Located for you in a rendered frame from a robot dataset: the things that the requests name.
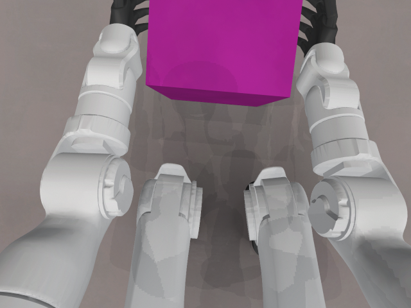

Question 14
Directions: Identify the robot right shin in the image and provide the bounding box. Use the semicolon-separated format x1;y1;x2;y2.
253;167;310;243

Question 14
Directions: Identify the robot right forearm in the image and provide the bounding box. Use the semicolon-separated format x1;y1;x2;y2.
296;42;407;206

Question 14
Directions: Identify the robot left shin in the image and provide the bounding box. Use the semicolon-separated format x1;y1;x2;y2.
136;163;191;226

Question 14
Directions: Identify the right robot hand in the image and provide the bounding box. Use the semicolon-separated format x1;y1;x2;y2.
297;0;338;57

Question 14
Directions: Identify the robot shin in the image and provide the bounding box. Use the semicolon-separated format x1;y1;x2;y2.
253;167;310;243
136;163;191;226

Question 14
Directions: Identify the right robot upper arm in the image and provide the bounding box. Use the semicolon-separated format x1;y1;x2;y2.
308;175;411;308

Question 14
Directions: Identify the left robot hand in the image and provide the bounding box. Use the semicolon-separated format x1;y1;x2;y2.
110;0;149;36

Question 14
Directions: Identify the carton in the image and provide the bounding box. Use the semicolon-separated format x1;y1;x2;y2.
146;0;303;107

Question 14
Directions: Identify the left robot upper arm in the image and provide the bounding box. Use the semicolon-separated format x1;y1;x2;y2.
0;153;134;308

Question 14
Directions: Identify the robot left forearm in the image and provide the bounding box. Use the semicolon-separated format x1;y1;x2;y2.
40;23;143;205

